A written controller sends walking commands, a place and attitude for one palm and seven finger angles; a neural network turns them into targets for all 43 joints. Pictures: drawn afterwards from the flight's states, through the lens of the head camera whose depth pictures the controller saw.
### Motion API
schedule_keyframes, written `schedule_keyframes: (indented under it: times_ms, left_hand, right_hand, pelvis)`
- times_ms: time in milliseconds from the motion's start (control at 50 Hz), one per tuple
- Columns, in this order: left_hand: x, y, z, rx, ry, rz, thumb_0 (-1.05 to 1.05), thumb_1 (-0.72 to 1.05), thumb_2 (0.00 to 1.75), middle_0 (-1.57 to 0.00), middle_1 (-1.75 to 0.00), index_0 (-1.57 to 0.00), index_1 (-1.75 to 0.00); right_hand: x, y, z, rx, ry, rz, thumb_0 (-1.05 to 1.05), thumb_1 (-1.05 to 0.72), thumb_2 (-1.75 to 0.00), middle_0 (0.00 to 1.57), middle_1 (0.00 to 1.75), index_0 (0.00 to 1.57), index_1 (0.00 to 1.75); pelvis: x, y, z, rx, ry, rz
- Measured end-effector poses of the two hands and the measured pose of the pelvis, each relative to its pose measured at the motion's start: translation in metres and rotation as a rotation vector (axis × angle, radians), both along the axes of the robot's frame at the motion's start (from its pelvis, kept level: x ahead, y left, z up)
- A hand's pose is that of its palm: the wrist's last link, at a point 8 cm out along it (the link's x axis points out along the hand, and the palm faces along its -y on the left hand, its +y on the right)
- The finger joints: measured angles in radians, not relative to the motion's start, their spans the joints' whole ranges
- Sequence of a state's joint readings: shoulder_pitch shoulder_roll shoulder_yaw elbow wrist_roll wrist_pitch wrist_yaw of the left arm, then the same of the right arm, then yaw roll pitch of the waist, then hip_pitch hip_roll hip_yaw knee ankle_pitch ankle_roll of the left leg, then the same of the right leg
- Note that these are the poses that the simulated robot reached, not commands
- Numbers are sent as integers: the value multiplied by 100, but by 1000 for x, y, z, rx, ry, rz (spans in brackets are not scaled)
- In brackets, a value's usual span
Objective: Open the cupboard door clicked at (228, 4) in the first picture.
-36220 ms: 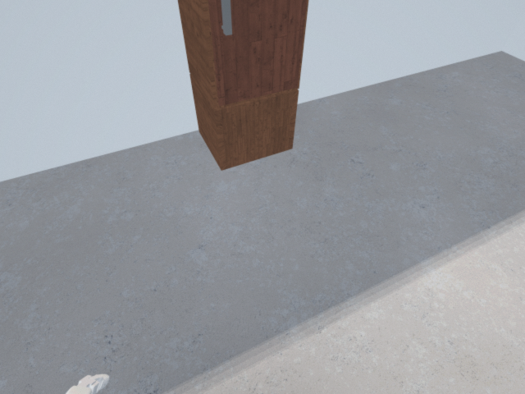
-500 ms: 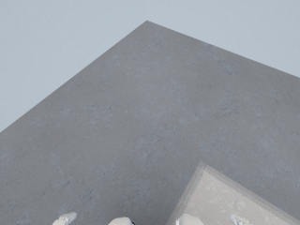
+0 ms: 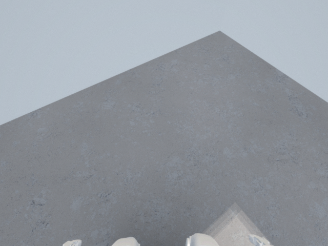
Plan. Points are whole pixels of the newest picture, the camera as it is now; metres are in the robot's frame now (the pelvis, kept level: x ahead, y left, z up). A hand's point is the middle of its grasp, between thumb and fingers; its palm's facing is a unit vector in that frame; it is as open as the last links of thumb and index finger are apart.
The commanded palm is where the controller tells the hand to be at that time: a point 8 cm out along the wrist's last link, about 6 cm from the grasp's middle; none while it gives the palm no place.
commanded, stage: turn to face it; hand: left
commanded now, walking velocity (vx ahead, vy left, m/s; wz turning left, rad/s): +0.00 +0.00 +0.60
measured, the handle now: out of the picture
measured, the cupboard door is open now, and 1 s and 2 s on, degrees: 39 39 39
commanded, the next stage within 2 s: none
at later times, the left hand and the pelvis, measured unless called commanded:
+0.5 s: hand out of the picture +0.02 +0.17 -0.17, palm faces +0.32 -0.92 -0.21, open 7.4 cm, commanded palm none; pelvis +0.02 -0.03 +0.00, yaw +19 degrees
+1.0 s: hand out of the picture +0.02 +0.14 -0.14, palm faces +0.55 -0.79 -0.27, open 7.4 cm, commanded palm none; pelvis +0.06 -0.07 +0.02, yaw +36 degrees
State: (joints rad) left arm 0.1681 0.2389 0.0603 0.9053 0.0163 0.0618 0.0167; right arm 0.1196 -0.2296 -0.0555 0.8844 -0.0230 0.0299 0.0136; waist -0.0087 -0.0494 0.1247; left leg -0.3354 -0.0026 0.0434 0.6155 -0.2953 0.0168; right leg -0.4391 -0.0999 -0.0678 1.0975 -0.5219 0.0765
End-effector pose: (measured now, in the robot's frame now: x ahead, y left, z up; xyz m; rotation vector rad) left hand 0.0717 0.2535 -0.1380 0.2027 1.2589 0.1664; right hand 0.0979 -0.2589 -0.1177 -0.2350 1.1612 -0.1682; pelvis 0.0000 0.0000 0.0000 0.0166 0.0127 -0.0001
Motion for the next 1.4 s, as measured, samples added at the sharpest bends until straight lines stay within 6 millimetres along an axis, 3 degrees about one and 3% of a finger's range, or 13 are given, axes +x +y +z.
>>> schedule_keyframes:
  times_ms: [180, 300, 420, 500, 560, 740, 840, 920, 1000, 1080, 1200, 1280, 1400]
  left_hand:
    - [13, -12, 27, 72, -133, 64, 0, 91, 90, -20, -30, -20, -30]
    - [-16, -31, 32, 72, -89, 143, 0, 91, 90, -20, -30, -20, -30]
    - [-47, -44, 19, 7, -40, 235, 0, 91, 90, -20, -30, -20, -30]
    - [-72, -38, -4, -30, -14, 316, 0, 90, 90, -20, -30, -20, -30]
    - [-82, -32, -7, -24, 21, 362, 0, 91, 90, -20, -30, -20, -30]
    - [-67, -28, 23, 48, -59, 439, 0, 91, 90, -20, -30, -20, -30]
    - [-62, -43, 30, 109, -105, 468, 0, 91, 90, -20, -30, -20, -30]
    - [-72, -64, 36, 94, -76, 522, 0, 91, 90, -20, -30, -20, -30]
    - [-84, -83, 33, 49, -47, 579, 0, 91, 90, -20, -30, -20, -30]
    - [-104, -96, 20, 1, -28, 651, 0, 91, 90, -20, -30, -20, -30]
    - [-145, -96, -10, -46, 24, 769, 0, 90, 90, -20, -30, -20, -30]
    - [-152, -84, -2, -23, 22, 818, 0, 91, 90, -20, -30, -20, -30]
    - [-140, -68, 20, 44, -62, 859, 0, 91, 90, -20, -30, -20, -30]
  right_hand:
    - [11, -21, -18, 46, 59, 66, 0, -90, -89, 20, 30, 20, 30]
    - [39, -31, -15, 50, 81, 127, 1, -90, -89, 20, 30, 20, 30]
    - [76, -12, 1, 35, 60, 234, 1, -91, -89, 20, 30, 20, 30]
    - [104, 9, -2, 9, 6, 321, 1, -90, -89, 20, 30, 20, 30]
    - [112, 19, 1, -1, -7, 366, 0, -90, -89, 20, 30, 20, 30]
    - [120, 16, -6, 19, 61, 436, 0, -90, -89, 20, 30, 20, 30]
    - [138, 3, -24, 46, 96, 458, 1, -90, -89, 20, 30, 20, 30]
    - [157, 5, -18, 44, 113, 501, 1, -90, -89, 20, 30, 20, 30]
    - [177, 18, -7, 40, 109, 558, 1, -91, -89, 20, 30, 20, 30]
    - [199, 46, -1, 28, 83, 646, 1, -91, -89, 20, 30, 19, 30]
    - [225, 96, 1, 10, -23, 770, 1, -91, -89, 20, 30, 20, 30]
    - [224, 106, 8, -7, -24, 817, 0, -90, -89, 20, 30, 20, 30]
    - [223, 105, 7, -13, 40, 860, 0, -90, -89, 20, 30, 20, 30]
  pelvis:
    - [7, -33, -2, -2, 12, 104]
    - [12, -43, 7, 2, 1, 190]
    - [20, -42, 11, 23, 7, 273]
    - [21, -32, -3, 2, 8, 333]
    - [22, -33, -3, 2, 5, 358]
    - [36, -50, 8, -18, 13, 455]
    - [48, -68, 0, -3, 13, 514]
    - [55, -72, 9, 9, 8, 572]
    - [62, -72, 16, 26, 14, 624]
    - [65, -67, 13, 24, 11, 678]
    - [61, -52, -4, 4, -2, 758]
    - [61, -51, 3, -16, -11, 804]
    - [72, -54, 12, -36, -10, 869]
